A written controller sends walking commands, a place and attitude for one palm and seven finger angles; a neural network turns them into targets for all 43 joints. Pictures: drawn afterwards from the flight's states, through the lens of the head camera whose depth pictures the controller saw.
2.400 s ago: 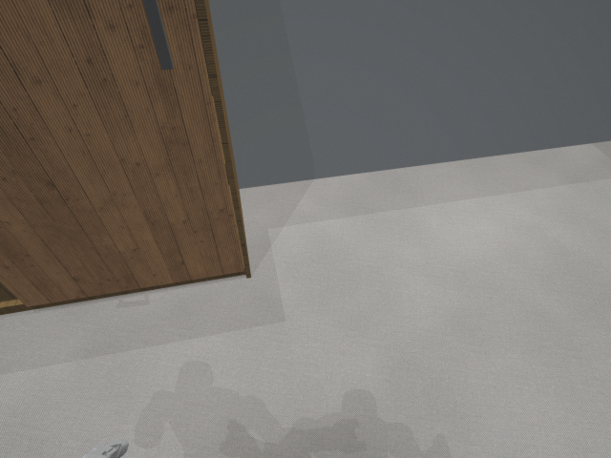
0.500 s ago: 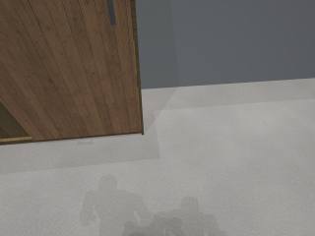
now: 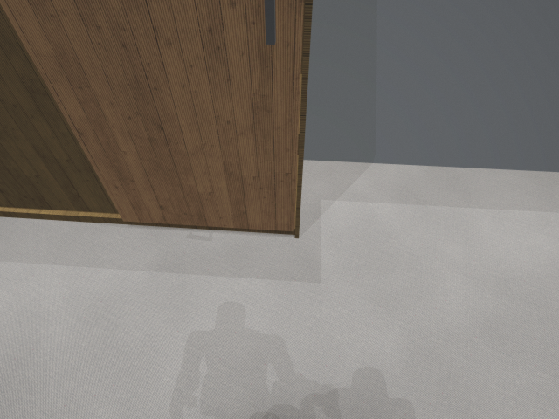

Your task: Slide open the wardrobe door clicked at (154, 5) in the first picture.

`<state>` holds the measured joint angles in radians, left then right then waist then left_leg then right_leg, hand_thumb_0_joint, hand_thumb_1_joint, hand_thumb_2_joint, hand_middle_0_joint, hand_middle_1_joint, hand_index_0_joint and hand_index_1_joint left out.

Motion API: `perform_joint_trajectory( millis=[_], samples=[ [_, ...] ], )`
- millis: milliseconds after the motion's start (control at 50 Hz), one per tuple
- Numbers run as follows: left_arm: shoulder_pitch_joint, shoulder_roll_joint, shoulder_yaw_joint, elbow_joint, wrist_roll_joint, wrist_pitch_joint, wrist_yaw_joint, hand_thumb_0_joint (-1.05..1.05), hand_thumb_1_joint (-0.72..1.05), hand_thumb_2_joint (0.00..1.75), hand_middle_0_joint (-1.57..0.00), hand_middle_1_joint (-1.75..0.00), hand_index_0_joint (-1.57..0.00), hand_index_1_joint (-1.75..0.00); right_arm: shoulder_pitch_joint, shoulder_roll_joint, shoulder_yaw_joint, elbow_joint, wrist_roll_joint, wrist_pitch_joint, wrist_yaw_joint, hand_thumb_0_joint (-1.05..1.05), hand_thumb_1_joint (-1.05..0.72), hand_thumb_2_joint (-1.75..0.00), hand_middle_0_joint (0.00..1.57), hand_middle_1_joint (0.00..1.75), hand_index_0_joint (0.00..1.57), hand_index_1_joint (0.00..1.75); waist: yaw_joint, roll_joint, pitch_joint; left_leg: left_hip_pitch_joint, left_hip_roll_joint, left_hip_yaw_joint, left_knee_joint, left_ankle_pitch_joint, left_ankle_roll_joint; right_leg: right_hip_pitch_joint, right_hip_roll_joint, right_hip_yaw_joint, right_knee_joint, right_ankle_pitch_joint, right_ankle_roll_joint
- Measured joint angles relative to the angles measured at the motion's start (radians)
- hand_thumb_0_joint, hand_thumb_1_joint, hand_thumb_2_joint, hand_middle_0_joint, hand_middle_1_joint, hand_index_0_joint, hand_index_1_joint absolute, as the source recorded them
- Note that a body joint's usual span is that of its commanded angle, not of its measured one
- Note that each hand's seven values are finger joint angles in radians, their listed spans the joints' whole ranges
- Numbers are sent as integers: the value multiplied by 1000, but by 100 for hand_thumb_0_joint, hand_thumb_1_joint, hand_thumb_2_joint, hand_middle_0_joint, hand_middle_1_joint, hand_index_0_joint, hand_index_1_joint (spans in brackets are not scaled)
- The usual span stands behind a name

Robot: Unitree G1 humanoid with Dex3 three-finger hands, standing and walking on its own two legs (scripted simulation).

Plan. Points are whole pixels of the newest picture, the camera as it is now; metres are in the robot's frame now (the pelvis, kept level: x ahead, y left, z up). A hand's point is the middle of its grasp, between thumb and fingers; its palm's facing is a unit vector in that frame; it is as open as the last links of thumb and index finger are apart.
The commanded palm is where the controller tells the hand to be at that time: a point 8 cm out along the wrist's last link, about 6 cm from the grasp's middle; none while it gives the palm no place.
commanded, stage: take the last steps up to it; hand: right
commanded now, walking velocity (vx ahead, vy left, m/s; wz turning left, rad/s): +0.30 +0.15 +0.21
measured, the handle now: out of the picture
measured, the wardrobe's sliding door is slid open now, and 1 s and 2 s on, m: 0.00 0.00 0.00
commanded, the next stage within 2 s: come to a stop and stand still in 1.16 s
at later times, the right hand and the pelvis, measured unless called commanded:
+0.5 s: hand out of the picture +0.08 -0.13 -0.21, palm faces -0.06 +0.99 -0.08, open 7.4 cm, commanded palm none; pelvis +0.12 +0.03 -0.02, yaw +6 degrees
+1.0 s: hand (304, 280) +0.43 -0.02 -0.18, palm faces -0.16 +0.97 -0.17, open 7.4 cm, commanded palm none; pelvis +0.30 +0.14 -0.02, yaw +7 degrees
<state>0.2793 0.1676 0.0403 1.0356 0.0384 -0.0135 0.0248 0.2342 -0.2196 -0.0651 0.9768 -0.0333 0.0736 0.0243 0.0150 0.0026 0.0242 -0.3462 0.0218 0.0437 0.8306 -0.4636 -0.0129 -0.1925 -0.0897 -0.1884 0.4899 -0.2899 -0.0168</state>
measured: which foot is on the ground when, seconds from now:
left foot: up 0.00-0.12, down 0.14-0.46, up 0.48-0.94, down 0.96-1.00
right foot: down 0.00-0.14, up 0.16-0.42, down 0.44-0.96, up 0.98-1.00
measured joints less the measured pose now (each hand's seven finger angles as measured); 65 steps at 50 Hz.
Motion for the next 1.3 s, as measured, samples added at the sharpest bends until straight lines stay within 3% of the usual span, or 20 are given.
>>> perform_joint_trajectory(
  millis=[120,140,180,260,320,400,440,460,520,580,640,720,800,920,960,1000,1040,1080,1180,1300],
  samples=[
    [42,25,15,22,2,-7,-7,1,90,90,-20,-30,-20,-30,-6,5,0,-1,-1,-24,21,1,-91,-89,20,30,20,30,22,-32,-12,131,0,42,-286,80,25,-14,-54,-26,63,-44,43],
    [54,31,16,27,-2,-3,-8,1,90,90,-20,-30,-20,-30,-7,5,0,-4,-2,-39,19,1,-91,-89,20,30,20,30,18,-33,-16,146,-4,42,-328,114,35,-37,-66,-21,120,-90,44],
    [58,48,19,50,-6,23,-10,1,90,90,-20,-30,-20,-30,-6,21,5,0,1,-62,5,1,-91,-89,20,30,20,30,8,-55,-16,148,-27,56,-306,131,35,-113,-67,51,307,-206,41],
    [32,55,23,54,-2,40,-23,1,91,90,-20,-30,-20,-30,54,39,14,25,0,-89,-22,1,-90,-89,20,30,20,30,-12,-25,-30,203,-38,42,-360,130,44,-251,-33,90,541,-170,43],
    [-5,47,27,19,-2,29,-30,1,91,90,-20,-30,-20,-30,96,47,25,68,-3,-90,-26,1,-90,-89,20,30,20,30,-6,-2,-28,243,-44,32,-401,129,42,-300,-33,74,499,-106,51],
    [-51,23,23,-20,-7,6,-33,1,91,90,-20,-30,-19,-30,135,52,31,115,-4,-86,-22,1,-90,-89,20,30,20,30,-13,24,-13,287,-55,24,-407,93,31,-284,-28,55,321,-55,45],
    [-64,12,17,-34,-7,-16,-29,1,91,90,-20,-30,-19,-30,155,52,29,132,0,-83,-19,1,-90,-89,20,30,20,30,-17,37,-5,291,-55,16,-352,41,22,-224,-16,35,190,-6,39],
    [-71,6,14,-36,-3,-32,-24,1,91,90,-20,-30,-20,-30,162,52,26,138,4,-78,-16,1,-90,-89,20,30,20,30,-17,47,0,264,-49,9,-267,8,26,-211,-13,24,178,35,11],
    [-69,-20,-1,-30,-1,-55,-6,1,91,90,-20,-30,-20,-30,150,42,20,154,2,-51,-5,1,-90,-89,20,30,20,30,-16,69,8,96,-50,-30,162,-8,44,-172,-18,-10,216,-31,-35],
    [-26,-45,-6,-2,-3,-58,9,0,91,90,-20,-30,-20,-30,102,24,6,139,-8,-43,3,1,-91,-89,20,30,20,30,-16,69,10,-48,-15,-22,371,121,32,-89,-13,-16,122,-21,-22],
    [28,-53,-5,37,-7,-57,14,0,93,90,-20,-30,-20,-30,58,14,-5,101,-9,-51,4,1,-91,-89,20,30,20,30,-22,60,8,-151,29,-32,384,221,11,-14,-9,-18,17,4,-14],
    [94,-67,-5,73,-10,-54,8,1,92,90,-20,-30,-20,-30,12,8,-12,71,-8,-51,6,1,-91,-89,19,30,19,30,-12,50,7,-236,79,-34,309,297,-15,63,-12,-24,-72,12,3],
    [145,-79,0,96,-6,-50,2,1,92,90,-20,-30,-20,-30,-38,9,-8,65,-6,-44,10,1,-91,-89,19,30,19,30,15,40,23,-244,111,5,110,314,-26,128,-20,-32,-116,-6,31],
    [201,-76,13,128,1,-33,-8,1,91,90,-20,-30,-20,-30,-112,27,2,58,2,-66,17,1,-91,-89,19,30,19,30,66,13,49,-129,77,69,-206,277,7,178,-59,-25,-66,-100,102],
    [221,-72,16,145,-6,-24,-14,1,91,90,-20,-30,-20,-30,-122,32,4,48,1,-99,16,1,-91,-89,19,30,20,30,60,5,46,-67,58,89,-272,302,32,137,-87,-6,82,-173,97],
    [187,-55,14,156,-17,2,-17,1,91,90,-20,-30,-20,-30,-131,52,5,48,7,-127,3,1,-91,-89,20,30,20,30,48,-20,64,-72,43,108,-190,256,44,15,-85,93,392,-237,56],
    [146,-40,20,145,-19,16,-17,1,91,90,-20,-30,-20,-30,-115,68,11,54,10,-131,-10,0,-91,-89,20,30,20,30,37,-26,59,-31,32,121,-199,217,50,-104,-60,138,635,-202,29],
    [102,-25,26,118,-13,15,-15,1,91,90,-20,-30,-20,-30,-93,71,-4,55,19,-137,-35,-1,-93,-89,20,30,20,30,28,-30,41,23,18,140,-257,219,49,-199,-54,136,720,-135,22],
    [-19,2,31,28,-5,5,-15,1,91,90,-20,-30,-19,-30,-28,52,14,84,4,-135,-49,-2,-95,-89,20,30,20,30,17,-30,-4,125,-14,170,-371,219,62,-306,-43,83,560,-64,33],
    [-127,-4,13,-28,-8,-18,-22,1,91,90,-19,-30,-19,-30,51,57,30,131,8,-119,-41,-1,-92,-89,20,30,20,30,-23,-10,-9,212,-42,180,-367,147,52,-218,-15,42,208,9,32]
  ],
)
